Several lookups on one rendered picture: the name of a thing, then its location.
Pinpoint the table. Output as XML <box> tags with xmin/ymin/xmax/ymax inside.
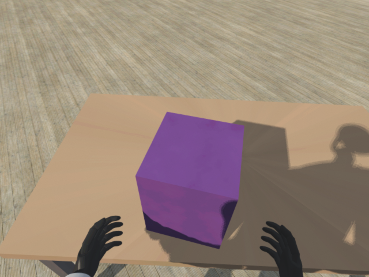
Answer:
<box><xmin>0</xmin><ymin>93</ymin><xmax>369</xmax><ymax>277</ymax></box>

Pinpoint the carton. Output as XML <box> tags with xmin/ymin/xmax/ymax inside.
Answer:
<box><xmin>135</xmin><ymin>112</ymin><xmax>244</xmax><ymax>249</ymax></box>

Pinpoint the left robot hand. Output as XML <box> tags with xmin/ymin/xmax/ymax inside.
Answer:
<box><xmin>72</xmin><ymin>216</ymin><xmax>123</xmax><ymax>277</ymax></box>

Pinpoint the right robot hand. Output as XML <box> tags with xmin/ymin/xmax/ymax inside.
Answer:
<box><xmin>259</xmin><ymin>221</ymin><xmax>303</xmax><ymax>277</ymax></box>

